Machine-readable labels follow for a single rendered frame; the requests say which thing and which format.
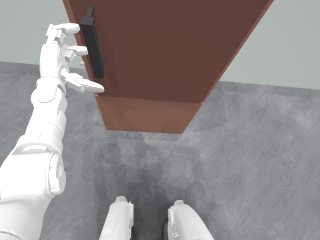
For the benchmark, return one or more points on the robot right shin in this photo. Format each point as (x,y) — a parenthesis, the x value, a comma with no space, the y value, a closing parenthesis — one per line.
(174,236)

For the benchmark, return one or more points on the right robot thigh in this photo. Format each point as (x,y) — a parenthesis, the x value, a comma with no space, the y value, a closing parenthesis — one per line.
(187,223)

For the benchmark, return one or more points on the handle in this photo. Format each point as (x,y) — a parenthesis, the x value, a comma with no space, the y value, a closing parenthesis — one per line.
(89,32)

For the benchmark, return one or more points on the cupboard door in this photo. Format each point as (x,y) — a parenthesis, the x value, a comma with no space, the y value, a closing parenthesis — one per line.
(166,50)

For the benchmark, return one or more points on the robot left upper arm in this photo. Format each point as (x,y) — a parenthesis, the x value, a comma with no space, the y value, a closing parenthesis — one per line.
(28,182)

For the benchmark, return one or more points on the left robot hand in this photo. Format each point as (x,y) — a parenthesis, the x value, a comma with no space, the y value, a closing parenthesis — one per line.
(53,59)

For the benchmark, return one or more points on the left robot forearm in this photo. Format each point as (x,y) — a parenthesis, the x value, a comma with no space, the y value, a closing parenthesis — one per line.
(46,127)

